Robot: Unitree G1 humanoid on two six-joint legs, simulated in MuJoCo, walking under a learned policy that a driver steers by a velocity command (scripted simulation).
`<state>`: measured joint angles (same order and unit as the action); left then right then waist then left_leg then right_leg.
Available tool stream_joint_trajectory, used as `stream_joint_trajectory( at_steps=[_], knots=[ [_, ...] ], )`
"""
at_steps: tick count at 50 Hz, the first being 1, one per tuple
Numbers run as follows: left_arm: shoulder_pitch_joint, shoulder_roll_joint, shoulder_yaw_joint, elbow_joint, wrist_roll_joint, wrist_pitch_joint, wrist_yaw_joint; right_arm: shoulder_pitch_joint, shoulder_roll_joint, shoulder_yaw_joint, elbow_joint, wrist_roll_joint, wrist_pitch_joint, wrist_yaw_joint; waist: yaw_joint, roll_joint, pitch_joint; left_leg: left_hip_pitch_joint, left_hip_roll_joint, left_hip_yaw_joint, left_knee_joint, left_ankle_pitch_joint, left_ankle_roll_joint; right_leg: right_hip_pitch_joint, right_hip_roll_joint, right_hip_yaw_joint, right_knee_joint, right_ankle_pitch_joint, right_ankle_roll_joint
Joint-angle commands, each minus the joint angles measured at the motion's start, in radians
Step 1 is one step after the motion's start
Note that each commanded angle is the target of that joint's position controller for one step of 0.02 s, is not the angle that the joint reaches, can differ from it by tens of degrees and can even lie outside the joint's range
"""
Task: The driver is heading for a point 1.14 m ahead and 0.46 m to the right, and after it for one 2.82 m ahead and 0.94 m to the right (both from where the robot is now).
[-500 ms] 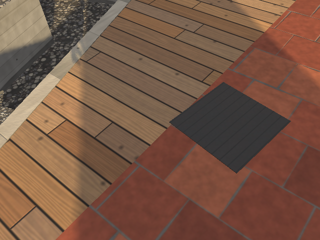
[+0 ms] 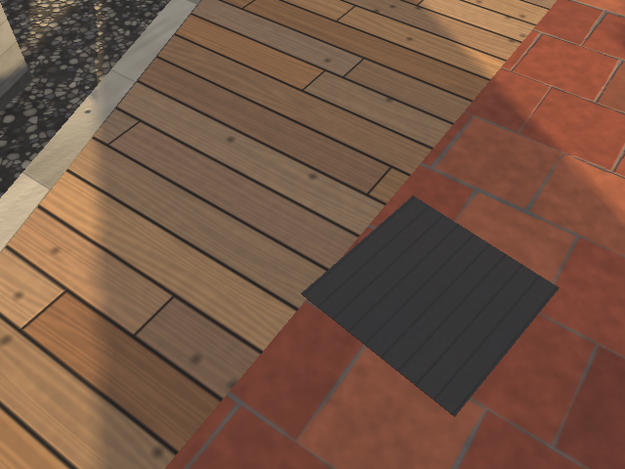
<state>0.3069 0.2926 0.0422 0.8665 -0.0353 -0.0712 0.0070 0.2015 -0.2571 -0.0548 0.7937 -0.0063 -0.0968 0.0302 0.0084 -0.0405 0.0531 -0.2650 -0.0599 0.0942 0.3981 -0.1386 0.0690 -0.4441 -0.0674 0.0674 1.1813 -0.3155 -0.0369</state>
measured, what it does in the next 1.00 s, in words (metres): walks ahead, turning right: right foot, then left foot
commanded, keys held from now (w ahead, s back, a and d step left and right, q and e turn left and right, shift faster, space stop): w+e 1.00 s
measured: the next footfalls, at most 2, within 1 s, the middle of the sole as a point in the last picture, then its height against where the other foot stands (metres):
right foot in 0.38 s outside the picture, level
left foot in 0.88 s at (357, 365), level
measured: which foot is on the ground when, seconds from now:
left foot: down 0.00-0.40, up 0.42-0.86, down 0.88-1.00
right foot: up 0.00-0.36, down 0.38-0.88, up 0.90-1.00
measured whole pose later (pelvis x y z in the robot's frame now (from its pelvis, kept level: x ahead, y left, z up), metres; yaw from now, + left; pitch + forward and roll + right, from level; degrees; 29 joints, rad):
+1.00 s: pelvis +0.57 -0.12 +0.00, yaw -33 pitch +2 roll +1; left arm 0.34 0.30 0.06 0.70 -0.02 -0.02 0.01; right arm 0.16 -0.27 -0.05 0.73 -0.01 -0.11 0.01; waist 0.01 -0.04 0.01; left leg -0.34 -0.03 0.03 0.49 -0.18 0.02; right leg -0.40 0.03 0.10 1.18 -0.41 -0.02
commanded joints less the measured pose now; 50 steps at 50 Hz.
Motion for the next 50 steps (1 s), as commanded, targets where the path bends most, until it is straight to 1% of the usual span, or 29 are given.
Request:
stream_joint_trajectory(
  at_steps=[1,4,9,12,14,17,18,19,20,21,22,23,24,25,26,29,32,35,37,40,42,43,44,45,46,47,48,49,50],
  knots=[
    [0.081,0.049,0.02,-0.037,0.002,0.022,0.007,-0.021,-0.083,-0.023,-0.027,-0.002,-0.039,0.001,0.024,0.107,-0.038,0.053,0.291,-0.235,-0.292,0.041,0.154,-0.106,-0.084,0.057,-0.014,0.063,0.016],
    [-0.009,0.052,0.022,-0.081,0.012,0.03,0.01,0.002,-0.119,-0.032,0.005,-0.008,-0.044,-0.01,0.009,0.088,0.009,0.063,0.289,-0.146,-0.321,0.098,0.153,-0.213,-0.083,0.08,-0.128,0.196,0.035],
    [-0.175,0.025,0.008,-0.139,0.018,0.009,-0.023,0.044,-0.158,-0.034,0.03,-0.002,-0.029,-0.029,-0.054,0.059,0.031,0.135,0.263,0.004,-0.32,0.179,0.112,-0.201,-0.056,-0.017,-0.43,0.43,0.032],
    [-0.272,0.018,0.0,-0.196,0.015,0.008,-0.044,0.112,-0.178,-0.038,0.059,0.009,-0.005,-0.033,-0.095,0.048,0.053,0.274,0.305,0.031,-0.28,0.218,0.106,-0.264,-0.047,-0.05,-0.522,0.399,0.013],
    [-0.308,0.024,0.001,-0.234,0.014,0.009,-0.059,0.134,-0.189,-0.042,0.07,0.018,0.017,-0.035,-0.096,0.056,0.056,0.363,0.333,0.044,-0.226,0.295,0.094,-0.294,-0.034,-0.076,-0.554,0.316,-0.008],
    [-0.241,0.071,0.025,-0.257,0.012,0.016,-0.072,0.102,-0.228,-0.053,0.054,0.021,0.044,-0.046,-0.028,0.112,-0.028,0.413,0.34,0.088,-0.031,0.74,0.057,-0.139,0.051,-0.158,-0.561,0.158,-0.062],
    [-0.129,0.109,0.048,-0.237,0.01,0.019,-0.07,0.089,-0.236,-0.054,0.046,0.019,0.054,-0.052,0.037,0.123,-0.096,0.388,0.324,0.106,0.131,0.857,0.04,0.008,0.097,-0.18,-0.571,0.135,-0.089],
    [0.043,0.168,0.083,-0.196,0.008,0.023,-0.057,0.077,-0.225,-0.048,0.034,0.02,0.058,-0.058,0.128,0.095,-0.184,0.264,0.283,0.129,0.365,0.798,0.003,0.268,0.128,-0.158,-0.634,0.188,-0.131],
    [0.161,0.274,0.116,-0.176,0.009,0.036,-0.032,0.121,-0.151,-0.022,-0.001,-0.003,0.044,-0.058,0.136,-0.076,-0.291,-0.067,0.202,0.138,0.712,0.347,-0.049,0.608,-0.076,0.184,-0.651,0.162,-0.227],
    [0.108,0.306,0.111,-0.212,0.01,0.025,-0.034,0.156,-0.068,0.01,-0.04,-0.006,0.004,-0.039,0.052,-0.217,-0.418,-0.407,-0.013,-0.057,1.007,-0.433,-0.091,0.843,-0.279,0.756,-0.826,0.039,-0.41],
    [0.114,0.214,0.085,-0.218,0.019,0.016,-0.04,0.047,-0.169,-0.014,-0.057,0.027,-0.033,-0.02,0.117,-0.096,-0.401,-0.518,0.051,-0.21,1.039,-0.397,-0.064,0.84,-0.265,0.712,-0.883,0.013,-0.363],
    [0.08,0.171,0.073,-0.217,0.024,0.008,-0.038,-0.013,-0.174,-0.012,-0.082,0.05,-0.05,-0.014,0.101,-0.053,-0.264,-0.546,0.093,-0.194,0.985,-0.315,-0.04,0.715,-0.226,0.546,-0.883,0.074,-0.317],
    [0.012,0.151,0.067,-0.224,0.022,0.004,-0.039,-0.02,-0.157,-0.009,-0.079,0.035,-0.056,-0.02,0.047,0.048,-0.171,-0.503,0.138,-0.186,0.876,-0.245,-0.039,0.553,-0.175,0.425,-0.889,0.186,-0.28],
    [-0.043,0.115,0.056,-0.241,0.026,0.001,-0.035,-0.015,-0.17,-0.019,-0.068,0.013,-0.048,-0.027,0.014,0.045,-0.132,-0.438,0.168,-0.183,0.791,-0.204,-0.047,0.446,-0.14,0.344,-0.903,0.292,-0.259],
    [-0.07,0.107,0.051,-0.257,0.035,0.001,-0.032,0.004,-0.169,-0.022,-0.067,0.006,-0.035,-0.025,-0.014,0.023,-0.115,-0.382,0.179,-0.186,0.763,-0.177,-0.058,0.372,-0.118,0.315,-0.927,0.347,-0.258],
    [-0.058,0.136,0.06,-0.255,0.026,-0.004,-0.018,0.006,-0.135,-0.017,-0.079,-0.011,-0.005,-0.028,-0.032,0.02,-0.093,-0.35,0.167,-0.158,0.645,-0.111,-0.115,0.263,-0.087,0.241,-0.961,0.467,-0.272],
    [-0.017,0.158,0.067,-0.239,0.019,0.003,0.001,-0.115,-0.107,-0.005,-0.117,-0.011,-0.001,-0.031,0.006,-0.004,-0.056,-0.346,0.135,-0.146,0.41,0.072,-0.146,0.215,-0.034,0.179,-0.96,0.417,-0.23],
    [0.025,0.168,0.07,-0.223,0.016,0.012,0.009,-0.217,-0.093,0.004,-0.144,0.001,-0.01,-0.02,0.051,-0.036,-0.048,-0.263,0.084,-0.135,0.211,0.226,-0.144,0.188,-0.01,0.178,-0.942,0.299,-0.185],
    [0.055,0.17,0.072,-0.208,0.01,0.016,0.009,-0.253,-0.11,-0.001,-0.16,0.011,-0.018,-0.013,0.063,-0.047,-0.045,-0.24,0.07,-0.154,0.154,0.239,-0.134,0.218,-0.033,0.228,-0.913,0.254,-0.176],
    [0.06,0.157,0.071,-0.2,0.009,0.025,0.016,-0.24,-0.151,-0.017,-0.164,0.014,-0.031,-0.004,0.042,-0.071,-0.05,-0.216,0.069,-0.188,0.093,0.152,-0.1,0.309,-0.073,0.32,-0.828,0.229,-0.157],
    [0.035,0.147,0.07,-0.206,0.013,0.033,0.017,-0.149,-0.172,-0.033,-0.143,0.014,-0.041,-0.007,-0.01,-0.096,-0.071,-0.1,0.061,-0.165,0.056,0.087,-0.063,0.319,-0.063,0.347,-0.749,0.277,-0.133],
    [0.029,0.112,0.057,-0.214,0.017,0.033,0.014,-0.05,-0.199,-0.048,-0.122,0.005,-0.046,-0.013,-0.06,-0.082,-0.141,0.066,0.091,-0.175,0.038,0.086,-0.029,0.287,-0.01,0.313,-0.625,0.314,-0.102],
    [0.043,0.051,0.034,-0.232,0.034,0.032,0.01,0.097,-0.252,-0.062,-0.112,-0.009,-0.046,-0.022,-0.112,0.033,-0.288,0.327,0.26,-0.339,0.055,0.017,0.03,0.165,0.058,0.228,-0.346,0.159,-0.064],
    [0.192,-0.003,0.017,-0.262,0.002,0.021,0.009,0.17,-0.326,-0.08,-0.078,-0.017,-0.032,-0.017,-0.038,0.385,-0.385,0.62,0.474,-0.827,-0.047,-0.198,0.2,-0.206,0.19,0.111,-0.027,-0.29,0.003],
    [0.184,0.109,0.033,-0.231,-0.01,0.021,0.014,0.147,-0.229,-0.062,-0.091,0.009,-0.028,-0.012,-0.063,0.28,-0.321,0.583,0.483,-0.907,-0.097,-0.422,0.189,-0.329,0.103,0.137,0.105,-0.259,0.017],
    [0.07,0.164,0.05,-0.239,-0.003,0.026,0.013,0.105,-0.165,-0.044,-0.104,0.012,-0.021,-0.017,-0.092,0.179,-0.196,0.466,0.436,-0.73,-0.108,-0.398,0.141,-0.354,0.067,0.117,0.13,-0.161,0.023],
    [0.013,0.159,0.051,-0.249,0.009,0.031,0.015,0.056,-0.147,-0.036,-0.108,0.002,-0.014,-0.019,-0.077,0.113,-0.127,0.344,0.392,-0.59,-0.119,-0.261,0.113,-0.32,0.032,0.084,0.109,-0.088,0.028],
    [-0.025,0.146,0.053,-0.262,0.019,0.031,0.012,0.03,-0.127,-0.029,-0.099,-0.002,-0.01,-0.02,-0.063,0.11,-0.073,0.256,0.353,-0.495,-0.139,-0.146,0.106,-0.301,0.006,0.082,0.063,-0.041,0.03],
    [-0.021,0.126,0.054,-0.267,0.014,0.034,0.005,0.02,-0.115,-0.023,-0.093,-0.008,-0.011,-0.023,-0.042,0.135,-0.058,0.2,0.323,-0.414,-0.163,-0.075,0.094,-0.257,-0.019,0.077,0.034,-0.011,0.028]
  ],
)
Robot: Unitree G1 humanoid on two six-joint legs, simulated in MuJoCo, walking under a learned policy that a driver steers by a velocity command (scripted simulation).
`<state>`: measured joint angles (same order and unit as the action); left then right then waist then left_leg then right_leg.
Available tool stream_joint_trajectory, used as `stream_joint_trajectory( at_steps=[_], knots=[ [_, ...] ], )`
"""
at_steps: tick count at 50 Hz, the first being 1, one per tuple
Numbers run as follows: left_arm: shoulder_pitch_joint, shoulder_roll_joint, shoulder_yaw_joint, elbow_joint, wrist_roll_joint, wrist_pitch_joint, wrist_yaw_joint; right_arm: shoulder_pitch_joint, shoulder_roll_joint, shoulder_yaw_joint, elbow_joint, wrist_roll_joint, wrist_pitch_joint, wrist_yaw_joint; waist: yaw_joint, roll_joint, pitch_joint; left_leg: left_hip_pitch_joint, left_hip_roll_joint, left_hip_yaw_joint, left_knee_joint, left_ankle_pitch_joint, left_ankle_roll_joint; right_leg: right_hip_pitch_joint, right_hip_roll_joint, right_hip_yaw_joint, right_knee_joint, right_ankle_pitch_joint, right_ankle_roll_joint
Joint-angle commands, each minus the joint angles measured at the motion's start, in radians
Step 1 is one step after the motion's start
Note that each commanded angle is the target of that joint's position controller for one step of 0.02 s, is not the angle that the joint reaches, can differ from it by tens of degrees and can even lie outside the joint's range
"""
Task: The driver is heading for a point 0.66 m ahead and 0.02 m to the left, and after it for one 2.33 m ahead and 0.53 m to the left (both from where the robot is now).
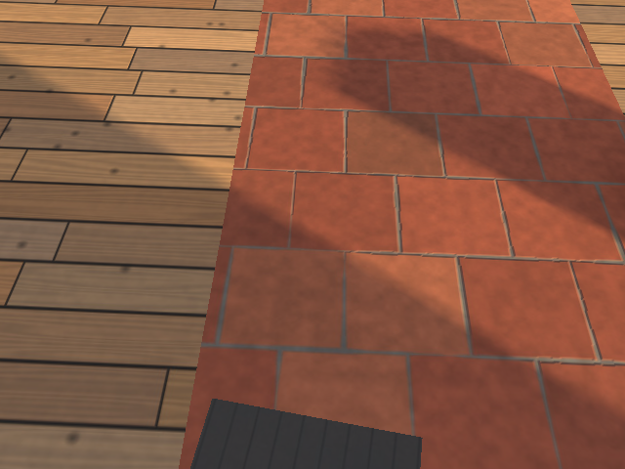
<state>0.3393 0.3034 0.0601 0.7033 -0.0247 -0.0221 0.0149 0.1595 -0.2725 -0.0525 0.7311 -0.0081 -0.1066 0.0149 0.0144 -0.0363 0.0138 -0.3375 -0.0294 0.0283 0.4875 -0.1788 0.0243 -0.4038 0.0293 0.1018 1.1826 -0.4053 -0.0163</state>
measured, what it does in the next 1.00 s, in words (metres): walks ahead: right foot, then left foot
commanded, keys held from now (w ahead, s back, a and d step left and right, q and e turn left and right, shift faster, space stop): w+e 0.20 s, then w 0.24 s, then w+q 0.40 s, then q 0.16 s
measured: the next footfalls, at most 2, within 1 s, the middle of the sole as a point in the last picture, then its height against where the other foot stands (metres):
right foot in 0.40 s outside the picture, level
left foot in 0.94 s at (318, 381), level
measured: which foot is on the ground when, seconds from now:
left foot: down 0.00-0.40, up 0.42-0.92, down 0.94-1.00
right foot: up 0.00-0.38, down 0.40-0.92, up 0.94-1.00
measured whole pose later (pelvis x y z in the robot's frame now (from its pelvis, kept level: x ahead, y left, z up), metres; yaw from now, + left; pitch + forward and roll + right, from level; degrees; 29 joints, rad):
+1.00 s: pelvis +0.53 -0.06 -0.02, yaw +2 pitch +3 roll -1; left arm 0.27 0.29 0.06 0.79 0.00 -0.06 0.02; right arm 0.10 -0.30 -0.06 0.69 0.00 -0.05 0.05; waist 0.02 0.02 0.07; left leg -0.52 -0.04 0.02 0.62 -0.14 0.08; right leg -0.22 -0.01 -0.04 1.09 -0.58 0.05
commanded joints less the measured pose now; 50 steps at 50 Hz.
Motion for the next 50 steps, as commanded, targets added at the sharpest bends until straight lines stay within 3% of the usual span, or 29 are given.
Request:
stream_joint_trajectory(
  at_steps=[1,3,6,10,13,15,17,18,19,20,21,22,23,24,25,26,27,30,32,36,41,42,44,45,46,47,48,49,50],
  knots=[
    [-0.045,0.095,0.033,-0.105,-0.004,-0.01,-0.008,0.062,-0.096,-0.026,-0.023,-0.005,-0.005,-0.009,-0.04,0.153,-0.015,0.247,0.277,-0.294,-0.276,0.003,0.139,-0.275,-0.126,0.027,0.01,0.094,0.008],
    [-0.062,0.06,0.025,-0.119,-0.004,-0.001,-0.012,0.072,-0.111,-0.033,-0.004,0.004,-0.013,-0.009,-0.037,0.144,-0.001,0.229,0.28,-0.217,-0.309,0.08,0.16,-0.292,-0.138,0.008,-0.033,0.114,0.015],
    [-0.114,0.044,0.018,-0.144,0.002,0.001,-0.015,0.081,-0.148,-0.045,0.019,0.003,-0.012,-0.011,-0.041,0.113,0.009,0.257,0.295,-0.128,-0.331,0.2,0.175,-0.343,-0.149,0.002,-0.141,0.209,0.029],
    [-0.216,0.026,0.008,-0.163,0.002,-0.013,-0.039,0.088,-0.172,-0.046,0.041,0.008,0.001,-0.015,-0.076,0.1,0.031,0.28,0.263,0.019,-0.33,0.272,0.141,-0.297,-0.136,-0.056,-0.366,0.405,0.018],
    [-0.312,0.001,-0.004,-0.195,0.0,-0.022,-0.056,0.157,-0.189,-0.046,0.077,0.021,0.014,-0.012,-0.11,0.084,0.061,0.318,0.279,0.049,-0.328,0.285,0.138,-0.255,-0.108,-0.097,-0.495,0.411,-0.004],
    [-0.344,0.01,-0.003,-0.214,-0.001,-0.025,-0.065,0.183,-0.205,-0.049,0.097,0.033,0.026,-0.009,-0.105,0.089,0.077,0.375,0.306,0.054,-0.308,0.35,0.135,-0.243,-0.089,-0.113,-0.552,0.347,-0.03],
    [-0.319,0.042,0.012,-0.219,0.008,-0.026,-0.068,0.181,-0.233,-0.055,0.107,0.043,0.037,-0.011,-0.061,0.118,0.045,0.424,0.32,0.075,-0.216,0.625,0.122,-0.153,-0.042,-0.149,-0.593,0.254,-0.068],
    [-0.243,0.074,0.029,-0.203,0.014,-0.025,-0.066,0.174,-0.247,-0.057,0.111,0.045,0.043,-0.015,-0.005,0.133,-0.01,0.428,0.312,0.097,-0.105,0.784,0.107,-0.033,-0.009,-0.169,-0.621,0.238,-0.092],
    [-0.093,0.115,0.055,-0.158,0.014,-0.022,-0.058,0.166,-0.238,-0.05,0.112,0.045,0.048,-0.02,0.081,0.118,-0.095,0.366,0.279,0.136,0.072,0.843,0.08,0.193,0.027,-0.186,-0.684,0.311,-0.123],
    [0.069,0.178,0.08,-0.119,0.015,-0.012,-0.041,0.167,-0.199,-0.031,0.095,0.024,0.042,-0.024,0.15,0.065,-0.2,0.143,0.244,0.145,0.329,0.6,0.044,0.504,-0.067,-0.049,-0.645,0.365,-0.163],
    [0.089,0.288,0.092,-0.111,0.015,-0.014,-0.032,0.276,-0.062,0.016,0.05,-0.005,0.023,-0.01,0.051,-0.203,-0.329,-0.271,0.064,0.112,0.713,-0.266,-0.021,0.831,-0.357,0.486,-0.705,0.241,-0.336],
    [0.119,0.203,0.069,-0.123,0.015,-0.022,-0.035,0.218,-0.145,0.0,0.073,0.026,-0.003,0.001,0.113,-0.12,-0.441,-0.355,0.041,-0.094,0.86,-0.412,-0.017,0.841,-0.42,0.678,-0.826,0.184,-0.375],
    [0.066,0.159,0.052,-0.11,0.023,-0.032,-0.039,0.119,-0.189,-0.016,0.035,0.065,-0.011,0.007,0.115,-0.088,-0.275,-0.434,0.088,-0.101,0.882,-0.346,-0.006,0.728,-0.386,0.489,-0.841,0.262,-0.323],
    [0.008,0.132,0.043,-0.103,0.02,-0.039,-0.038,0.083,-0.17,-0.009,0.027,0.063,-0.014,0.004,0.079,-0.039,-0.177,-0.419,0.134,-0.093,0.812,-0.259,0.002,0.582,-0.339,0.341,-0.849,0.352,-0.282],
    [-0.046,0.099,0.033,-0.099,0.023,-0.044,-0.04,0.071,-0.162,-0.012,0.035,0.044,-0.009,0.0,0.044,-0.01,-0.113,-0.38,0.162,-0.089,0.744,-0.203,-0.004,0.458,-0.302,0.247,-0.877,0.423,-0.257],
    [-0.081,0.07,0.024,-0.1,0.031,-0.052,-0.041,0.099,-0.16,-0.016,0.047,0.039,0.005,0.0,0.008,-0.023,-0.089,-0.314,0.183,-0.102,0.711,-0.159,-0.009,0.371,-0.277,0.183,-0.915,0.461,-0.244],
    [-0.098,0.065,0.025,-0.094,0.035,-0.061,-0.041,0.131,-0.142,-0.015,0.06,0.04,0.021,0.001,-0.015,-0.031,-0.081,-0.267,0.185,-0.106,0.696,-0.13,-0.017,0.315,-0.272,0.149,-0.956,0.451,-0.243],
    [-0.109,0.082,0.033,-0.058,0.037,-0.089,-0.037,0.128,-0.097,-0.01,0.063,0.037,0.054,-0.007,-0.036,-0.017,-0.02,-0.283,0.178,-0.126,0.623,-0.048,-0.046,0.231,-0.273,0.036,-1.039,0.471,-0.241],
    [-0.095,0.085,0.035,-0.033,0.044,-0.094,-0.028,0.078,-0.092,-0.011,0.047,0.033,0.058,-0.009,-0.023,-0.011,0.013,-0.34,0.168,-0.148,0.532,0.063,-0.056,0.247,-0.26,-0.035,-1.059,0.474,-0.222],
    [-0.088,0.104,0.038,-0.005,0.039,-0.092,-0.016,-0.025,-0.067,-0.002,0.019,0.028,0.045,0.012,0.016,-0.007,0.046,-0.313,0.14,-0.093,0.286,0.284,-0.045,0.273,-0.231,-0.165,-1.077,0.469,-0.17],
    [-0.014,0.133,0.051,0.053,0.018,-0.065,-0.007,-0.15,-0.058,0.006,-0.053,0.027,0.043,0.04,0.065,0.005,0.084,-0.379,0.121,-0.038,0.145,0.22,0.001,0.457,-0.291,-0.215,-1.02,0.542,-0.149],
    [-0.012,0.14,0.054,0.059,0.014,-0.056,-0.004,-0.16,-0.063,0.004,-0.068,0.027,0.044,0.047,0.061,-0.002,0.082,-0.385,0.113,-0.023,0.134,0.169,0.015,0.494,-0.303,-0.222,-0.989,0.603,-0.14],
    [-0.051,0.166,0.06,0.05,0.014,-0.033,0.011,-0.114,-0.091,-0.012,-0.081,0.017,0.045,0.057,0.016,-0.042,0.037,-0.286,0.048,0.046,0.12,0.069,0.045,0.519,-0.294,-0.256,-0.835,1.001,-0.105],
    [-0.063,0.175,0.061,0.044,0.014,-0.022,0.021,-0.019,-0.121,-0.029,-0.064,0.015,0.045,0.057,-0.033,-0.058,-0.029,-0.166,0.0,0.076,0.117,0.051,0.063,0.51,-0.276,-0.268,-0.696,1.156,-0.082],
    [-0.079,0.168,0.056,0.036,0.009,-0.016,0.028,0.128,-0.17,-0.057,-0.031,0.015,0.043,0.048,-0.112,-0.039,-0.11,0.045,-0.041,0.074,0.046,0.147,0.093,0.433,-0.232,-0.292,-0.489,1.142,-0.042],
    [-0.051,0.135,0.041,0.016,0.026,-0.026,0.03,0.234,-0.256,-0.085,-0.019,0.014,0.05,0.026,-0.15,0.081,-0.208,0.335,0.079,-0.112,0.036,0.462,0.153,0.206,-0.167,-0.294,-0.188,0.775,0.022],
    [0.094,0.002,-0.003,-0.019,0.061,-0.051,0.008,0.188,-0.35,-0.091,-0.048,-0.002,0.049,0.017,-0.015,0.322,-0.359,0.702,0.383,-0.633,0.056,0.757,0.39,-0.219,0.045,-0.19,0.207,-0.266,0.098],
    [0.026,0.108,0.01,0.005,0.037,-0.072,-0.007,0.228,-0.279,-0.079,-0.077,0.002,0.052,0.019,-0.12,0.152,-0.527,0.732,0.395,-0.704,-0.006,0.728,0.412,-0.236,0.027,0.017,0.297,-0.282,0.081],
    [-0.072,0.128,0.017,-0.031,0.002,-0.076,-0.01,0.168,-0.233,-0.067,-0.085,0.007,0.052,0.018,-0.118,0.117,-0.394,0.637,0.351,-0.548,-0.024,0.706,0.365,-0.294,-0.024,0.024,0.258,-0.203,0.06]
  ],
)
